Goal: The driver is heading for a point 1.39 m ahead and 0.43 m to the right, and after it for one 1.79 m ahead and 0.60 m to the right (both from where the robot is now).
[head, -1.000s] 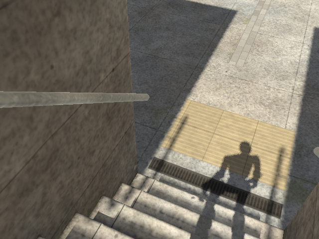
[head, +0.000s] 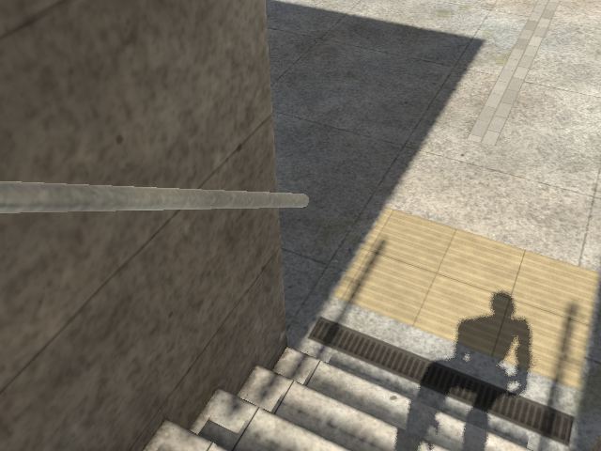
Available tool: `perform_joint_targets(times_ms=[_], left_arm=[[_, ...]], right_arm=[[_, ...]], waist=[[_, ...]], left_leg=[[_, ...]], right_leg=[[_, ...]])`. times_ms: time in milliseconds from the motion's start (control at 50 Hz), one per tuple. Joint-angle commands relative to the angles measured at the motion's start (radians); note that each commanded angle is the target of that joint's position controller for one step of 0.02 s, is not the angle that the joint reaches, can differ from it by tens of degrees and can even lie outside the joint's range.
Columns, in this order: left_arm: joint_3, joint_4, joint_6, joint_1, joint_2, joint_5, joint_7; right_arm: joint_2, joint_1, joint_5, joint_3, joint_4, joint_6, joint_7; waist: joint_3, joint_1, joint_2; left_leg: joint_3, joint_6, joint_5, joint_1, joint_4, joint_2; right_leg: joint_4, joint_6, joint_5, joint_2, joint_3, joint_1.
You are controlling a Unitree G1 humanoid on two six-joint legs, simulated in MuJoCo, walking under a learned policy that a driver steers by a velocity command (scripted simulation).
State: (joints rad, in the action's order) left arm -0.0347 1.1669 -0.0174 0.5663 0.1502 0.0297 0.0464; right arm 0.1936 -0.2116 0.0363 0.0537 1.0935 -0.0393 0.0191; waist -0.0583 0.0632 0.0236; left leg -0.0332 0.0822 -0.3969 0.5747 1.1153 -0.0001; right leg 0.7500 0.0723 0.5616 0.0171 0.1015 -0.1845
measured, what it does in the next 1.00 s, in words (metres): goes down: left foot 0.19 m lower, then right foot 0.20 m lower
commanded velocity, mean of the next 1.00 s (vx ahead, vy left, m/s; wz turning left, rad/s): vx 0.47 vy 0.00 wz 0.00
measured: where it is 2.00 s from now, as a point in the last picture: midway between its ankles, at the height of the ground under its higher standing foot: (358, 419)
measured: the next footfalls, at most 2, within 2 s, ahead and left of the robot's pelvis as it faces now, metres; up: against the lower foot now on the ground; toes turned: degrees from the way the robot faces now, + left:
left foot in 0.32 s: +0.26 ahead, +0.11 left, -0.19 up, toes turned +3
right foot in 0.70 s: +0.44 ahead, -0.08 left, -0.39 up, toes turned -1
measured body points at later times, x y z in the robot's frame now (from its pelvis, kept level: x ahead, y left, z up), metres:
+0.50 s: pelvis +0.26 +0.03 -0.20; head +0.28 +0.02 +0.25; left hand +0.27 +0.29 -0.35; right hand +0.20 -0.21 -0.35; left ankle +0.22 +0.11 -0.90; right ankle +0.31 -0.13 -0.83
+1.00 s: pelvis +0.49 -0.04 -0.40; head +0.47 -0.05 +0.05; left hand +0.36 +0.17 -0.54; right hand +0.62 -0.26 -0.54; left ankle +0.68 +0.11 -1.03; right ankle +0.40 -0.08 -1.09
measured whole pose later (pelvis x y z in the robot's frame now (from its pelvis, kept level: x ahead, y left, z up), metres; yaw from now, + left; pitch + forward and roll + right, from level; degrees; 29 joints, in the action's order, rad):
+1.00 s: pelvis +0.49 -0.04 -0.40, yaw -2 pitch -3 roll +2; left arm 0.02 1.14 -0.08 0.58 0.16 0.01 0.00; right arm 0.16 -0.12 0.04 0.05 0.98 -0.01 0.00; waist -0.01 0.07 0.00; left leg 0.03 0.03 0.23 0.79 1.07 0.02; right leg 0.82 0.13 0.59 0.10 0.03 -0.18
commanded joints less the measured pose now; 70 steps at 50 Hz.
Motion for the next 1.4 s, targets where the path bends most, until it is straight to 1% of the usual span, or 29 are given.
perform_joint_targets(times_ms=[20, 120, 220, 260, 300, 320, 340, 400, 420, 460, 560, 640, 700, 720, 740, 820, 880, 940, 1000, 1060, 1160, 1220, 1260, 1280, 1300, 1320, 1340, 1360, 1400], left_arm=[[-0.018, -0.024, -0.031, 0.057, 0.099, -0.015, 0.005], [0.004, -0.024, -0.103, 0.025, 0.070, -0.057, -0.006], [0.006, -0.027, -0.110, 0.022, 0.076, -0.012, -0.043], [-0.008, -0.028, -0.084, 0.007, 0.135, 0.016, -0.021], [-0.043, -0.022, -0.070, -0.095, 0.205, -0.006, 0.007], [-0.049, -0.048, -0.064, -0.132, 0.141, -0.017, 0.005], [-0.040, -0.100, -0.084, 0.069, 0.077, -0.068, 0.009], [-0.046, -0.049, -0.087, -0.018, 0.126, 0.012, 0.001], [-0.029, -0.080, -0.044, 0.023, 0.027, 0.033, 0.002], [-0.038, -0.102, 0.021, -0.092, 0.091, 0.052, 0.010], [-0.024, -0.215, -0.001, -0.285, 0.094, -0.003, -0.045], [-0.021, -0.182, 0.013, -0.196, 0.140, 0.004, -0.038], [-0.074, -0.076, -0.009, 0.099, 0.213, 0.005, -0.052], [-0.067, -0.048, -0.025, 0.128, 0.253, -0.012, -0.082], [-0.018, -0.062, -0.045, 0.097, 0.221, 0.003, -0.097], [-0.018, -0.060, -0.056, 0.063, 0.233, 0.014, -0.061], [0.050, -0.113, -0.092, -0.133, 0.109, -0.017, -0.039], [0.009, -0.111, -0.079, -0.104, 0.245, -0.028, -0.052], [0.040, -0.079, -0.073, 0.027, 0.105, -0.017, -0.028], [0.028, -0.102, -0.097, -0.013, 0.133, 0.009, -0.003], [0.035, -0.061, -0.091, 0.087, 0.061, 0.013, -0.028], [0.011, -0.058, -0.085, 0.088, 0.130, 0.016, -0.028], [-0.002, -0.067, -0.077, 0.001, 0.200, -0.004, -0.037], [0.009, -0.118, -0.064, -0.001, 0.212, 0.091, -0.166], [-0.043, -0.096, -0.064, 0.111, 0.224, 0.021, -0.209], [-0.024, -0.153, -0.074, 0.072, 0.188, -0.010, -0.201], [0.013, -0.272, -0.086, -0.089, 0.110, -0.021, -0.173], [-0.006, -0.275, -0.101, -0.215, 0.132, 0.013, -0.122], [-0.001, -0.169, -0.085, -0.073, 0.143, 0.050, -0.103]], right_arm=[[0.029, 0.095, 0.044, 0.000, -0.062, 0.011, -0.011], [0.011, 0.300, 0.025, -0.011, -0.136, 0.059, -0.031], [0.005, 0.339, -0.056, -0.019, -0.192, 0.059, -0.042], [0.026, 0.145, -0.025, -0.011, -0.130, 0.059, -0.035], [0.126, -0.346, 0.001, 0.021, 0.008, 0.067, -0.006], [0.222, -0.398, 0.003, 0.044, 0.017, 0.079, -0.005], [0.223, -0.333, 0.012, 0.011, -0.002, 0.101, -0.024], [0.092, -0.208, -0.005, -0.004, -0.009, 0.096, -0.022], [0.129, -0.240, -0.009, 0.011, 0.003, 0.116, 0.004], [0.082, -0.270, 0.010, 0.000, 0.027, 0.135, -0.013], [0.064, -0.039, -0.036, 0.016, -0.023, 0.170, 0.028], [0.112, -0.077, -0.001, 0.026, -0.036, 0.146, 0.022], [0.135, -0.135, 0.026, 0.050, -0.020, 0.070, 0.063], [0.003, -0.150, 0.013, 0.026, -0.045, 0.071, 0.052], [-0.052, -0.262, -0.036, 0.011, -0.101, 0.084, 0.056], [0.077, -0.054, 0.027, 0.022, -0.119, 0.044, 0.037], [0.041, 0.068, 0.006, 0.001, -0.184, 0.039, 0.005], [0.028, -0.033, 0.024, 0.008, -0.108, -0.002, -0.016], [0.078, 0.225, -0.008, 0.028, -0.159, 0.050, -0.030], [0.025, 0.318, -0.010, 0.011, -0.169, 0.067, -0.047], [0.012, 0.363, -0.041, -0.025, -0.227, 0.080, -0.039], [0.118, 0.073, -0.063, -0.006, -0.142, 0.083, -0.013], [0.180, -0.256, -0.024, 0.029, -0.037, 0.081, -0.020], [0.132, -0.727, 0.185, -0.008, 0.098, 0.077, -0.094], [0.195, -0.510, 0.166, 0.021, -0.019, 0.070, -0.127], [0.233, -0.430, 0.168, 0.020, -0.035, 0.083, -0.133], [0.212, -0.261, 0.128, 0.011, -0.072, 0.099, -0.128], [0.102, -0.071, 0.087, -0.020, -0.127, 0.135, -0.115], [0.025, -0.090, 0.104, -0.052, -0.134, 0.165, -0.102]], waist=[[0.289, -0.053, -0.072], [0.257, -0.024, -0.085], [0.295, 0.061, -0.092], [0.168, 0.000, -0.091], [-0.021, -0.265, -0.087], [0.036, -0.277, 0.110], [-0.040, -0.087, 0.183], [-0.044, -0.077, 0.003], [-0.057, -0.022, 0.157], [0.071, -0.025, 0.005], [0.133, 0.057, 0.031], [0.173, 0.051, 0.064], [0.142, 0.158, -0.055], [0.146, 0.120, -0.307], [0.129, -0.047, -0.307], [0.178, -0.030, -0.166], [0.280, -0.142, 0.011], [0.130, -0.117, -0.155], [0.238, 0.016, -0.090], [0.247, 0.032, -0.024], [0.266, 0.147, -0.084], [0.172, 0.078, -0.035], [0.043, -0.101, -0.091], [-0.059, -0.215, 0.386], [-0.218, -0.135, 0.146], [-0.142, -0.109, 0.080], [-0.076, -0.085, 0.024], [0.089, -0.046, -0.147], [0.166, 0.009, -0.079]], left_leg=[[0.041, -0.002, 0.227, 0.304, 0.094, 0.065], [0.003, -0.009, 0.911, 0.147, -0.288, 0.054], [-0.144, -0.036, 0.897, -0.271, -0.535, -0.032], [-0.038, -0.028, 0.934, -0.357, -0.633, 0.039], [0.008, 0.010, 0.949, -0.725, -0.871, 0.063], [0.031, 0.031, 1.151, -0.876, -0.840, 0.163], [0.158, 0.020, 1.508, -1.143, -0.452, 0.313], [0.183, 0.075, 0.773, -0.728, -0.502, 0.225], [0.379, 0.246, 0.832, -0.527, -0.497, 0.404], [0.307, 0.236, 0.831, -0.269, -0.492, 0.337], [0.072, 0.067, 0.089, 0.186, -0.438, 0.116], [0.051, 0.062, 0.232, 0.054, -0.131, 0.146], [0.033, 0.103, 0.463, -0.121, 0.647, 0.025], [0.028, 0.097, -0.443, 0.238, 1.119, -0.161], [0.060, 0.104, -0.474, 0.517, 1.124, -0.142], [0.137, 0.021, -0.133, 0.700, 0.827, -0.038], [0.112, -0.093, 0.358, 0.319, 0.113, -0.010], [0.040, -0.087, 0.624, 0.023, 0.130, 0.024], [0.095, -0.037, 0.795, 0.357, -0.249, 0.050], [0.086, -0.059, 0.958, 0.198, -0.455, 0.022], [0.031, -0.044, 0.735, 0.052, -0.721, 0.006], [-0.022, -0.039, 0.764, -0.172, -0.864, -0.003], [0.024, -0.001, 0.854, -0.631, -0.847, 0.043], [0.175, 0.183, 0.816, -1.257, -0.701, 0.152], [0.205, 0.271, 1.248, -1.277, -0.333, 0.314], [0.273, 0.335, 1.310, -1.141, -0.385, 0.389], [0.389, 0.345, 0.781, -0.942, -0.555, 0.467], [0.285, 0.270, 0.466, -0.535, -0.644, 0.337], [0.173, 0.306, 0.548, -0.011, -0.714, 0.306]], right_leg=[[-0.369, 0.196, -0.040, -0.307, -0.439, -0.073], [-0.183, 0.104, -0.002, -0.170, -0.214, -0.210], [0.021, 0.076, -0.025, -0.118, -0.102, -0.394], [0.349, 0.101, -0.274, -0.127, -0.107, -0.174], [1.020, 0.084, -0.599, -0.061, -0.085, -0.182], [1.301, 0.072, 0.268, 0.102, -0.065, -0.469], [1.101, 0.065, 0.277, 0.033, -0.242, -0.787], [0.808, 0.037, -0.130, -0.065, -0.214, -0.722], [0.668, -0.042, -0.229, -0.071, -0.272, -0.669], [0.569, -0.104, -0.354, -0.061, -0.214, -0.568], [0.018, -0.070, -1.159, -0.041, -0.173, -0.011], [-0.082, -0.020, -1.019, -0.018, -0.075, 0.086], [-0.562, 0.094, -0.784, -0.117, -0.131, 0.233], [-0.234, 0.124, -1.338, -0.226, -0.240, 0.363], [0.038, 0.069, -1.697, -0.286, -0.319, 0.438], [-0.332, 0.152, -0.326, -0.390, -0.696, 0.102], [-0.302, 0.036, -0.569, -0.220, -0.419, -0.394], [-0.277, 0.074, -0.697, -0.230, -0.419, -0.348], [-0.165, 0.111, -0.259, -0.138, -0.437, -0.009], [-0.081, 0.137, -0.149, -0.119, -0.406, -0.121], [0.102, 0.114, -0.656, -0.057, -0.371, -0.012], [0.353, 0.097, -1.005, -0.055, -0.364, 0.078], [0.782, 0.048, -0.965, -0.012, -0.321, -0.176], [1.349, -0.064, 0.088, 0.116, -0.331, -0.641], [1.453, -0.023, 0.185, 0.113, -0.268, -0.787], [1.429, -0.034, 0.163, 0.114, -0.276, -0.886], [1.267, -0.024, 0.045, 0.010, -0.291, -0.977], [0.938, -0.015, -0.261, -0.032, -0.326, -0.910], [0.544, -0.028, -0.556, -0.149, -0.309, -0.574]])
Over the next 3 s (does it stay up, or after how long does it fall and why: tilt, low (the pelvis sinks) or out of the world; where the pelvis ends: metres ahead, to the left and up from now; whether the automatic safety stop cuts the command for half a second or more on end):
stays up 1.57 -0.39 -1.17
